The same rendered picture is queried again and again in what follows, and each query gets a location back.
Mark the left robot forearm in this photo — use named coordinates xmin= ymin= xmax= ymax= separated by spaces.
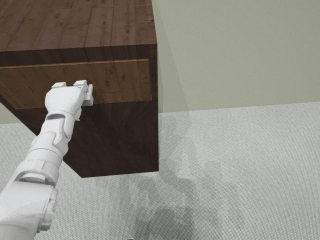
xmin=0 ymin=110 xmax=75 ymax=205

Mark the drawer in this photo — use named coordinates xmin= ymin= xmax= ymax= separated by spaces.
xmin=0 ymin=58 xmax=151 ymax=108

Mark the left robot upper arm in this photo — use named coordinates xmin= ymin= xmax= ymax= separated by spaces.
xmin=0 ymin=181 xmax=58 ymax=240

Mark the left robot hand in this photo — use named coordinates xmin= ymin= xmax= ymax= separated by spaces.
xmin=45 ymin=80 xmax=89 ymax=122

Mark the cabinet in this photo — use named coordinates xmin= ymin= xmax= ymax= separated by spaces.
xmin=0 ymin=0 xmax=159 ymax=178

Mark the handle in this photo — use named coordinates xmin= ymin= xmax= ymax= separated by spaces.
xmin=81 ymin=84 xmax=94 ymax=107

